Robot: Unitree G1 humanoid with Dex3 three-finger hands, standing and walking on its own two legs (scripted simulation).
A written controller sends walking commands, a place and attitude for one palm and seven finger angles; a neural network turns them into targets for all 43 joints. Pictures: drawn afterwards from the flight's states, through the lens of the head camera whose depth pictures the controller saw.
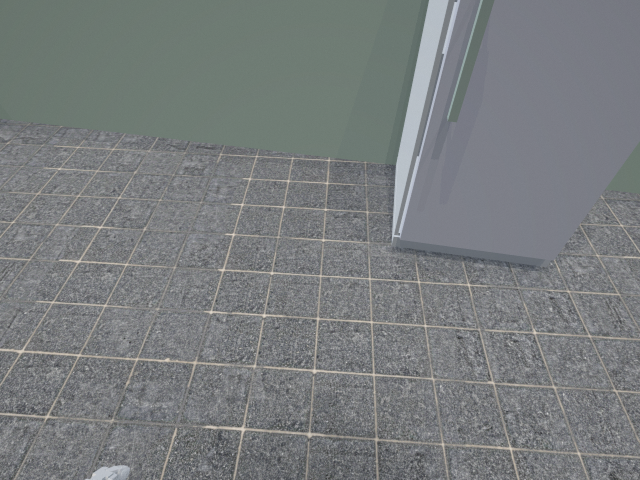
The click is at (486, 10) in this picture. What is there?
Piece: fridge door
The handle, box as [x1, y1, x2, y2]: [447, 0, 493, 121]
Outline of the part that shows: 493,0 480,0 448,112 447,119 449,121 456,121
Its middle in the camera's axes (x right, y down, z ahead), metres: +0.39 -0.50 +1.00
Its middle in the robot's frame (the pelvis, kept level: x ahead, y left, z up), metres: +1.11 -0.33 +0.10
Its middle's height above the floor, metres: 0.87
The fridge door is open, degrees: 0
